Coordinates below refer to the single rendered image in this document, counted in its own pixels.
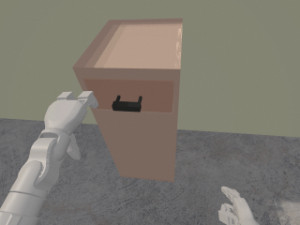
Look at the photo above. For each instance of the handle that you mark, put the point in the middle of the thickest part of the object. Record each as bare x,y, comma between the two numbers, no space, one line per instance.
127,106

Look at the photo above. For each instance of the cabinet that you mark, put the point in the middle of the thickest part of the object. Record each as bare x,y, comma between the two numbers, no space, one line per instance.
142,144

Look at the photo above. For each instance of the robot right hand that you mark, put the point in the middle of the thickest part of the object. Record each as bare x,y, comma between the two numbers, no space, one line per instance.
240,209

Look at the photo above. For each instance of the robot left forearm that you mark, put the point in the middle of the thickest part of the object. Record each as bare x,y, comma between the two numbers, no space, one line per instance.
35,179

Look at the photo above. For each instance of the drawer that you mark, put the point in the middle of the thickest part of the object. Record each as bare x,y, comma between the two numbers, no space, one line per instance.
157,95

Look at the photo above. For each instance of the robot left hand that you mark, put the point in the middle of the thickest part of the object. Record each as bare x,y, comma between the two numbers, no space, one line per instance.
67,113

